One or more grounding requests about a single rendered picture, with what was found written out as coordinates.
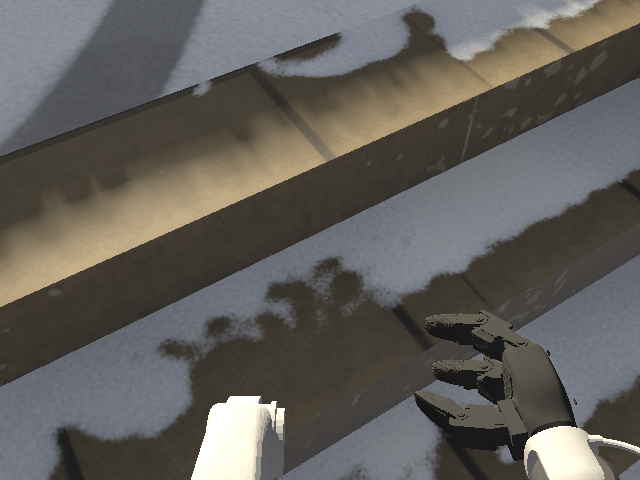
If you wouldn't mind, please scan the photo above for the right robot hand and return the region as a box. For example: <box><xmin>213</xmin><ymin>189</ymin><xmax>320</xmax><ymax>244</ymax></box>
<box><xmin>414</xmin><ymin>310</ymin><xmax>577</xmax><ymax>461</ymax></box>

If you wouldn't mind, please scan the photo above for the robot left shin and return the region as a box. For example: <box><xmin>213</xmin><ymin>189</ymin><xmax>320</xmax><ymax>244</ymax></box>
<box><xmin>206</xmin><ymin>403</ymin><xmax>223</xmax><ymax>429</ymax></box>

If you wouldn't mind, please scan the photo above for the robot right forearm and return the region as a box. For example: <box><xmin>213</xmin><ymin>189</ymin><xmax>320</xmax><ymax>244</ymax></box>
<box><xmin>524</xmin><ymin>426</ymin><xmax>620</xmax><ymax>480</ymax></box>

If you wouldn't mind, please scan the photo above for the left robot thigh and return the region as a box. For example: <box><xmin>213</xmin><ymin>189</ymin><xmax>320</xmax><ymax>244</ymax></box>
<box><xmin>191</xmin><ymin>396</ymin><xmax>286</xmax><ymax>480</ymax></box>

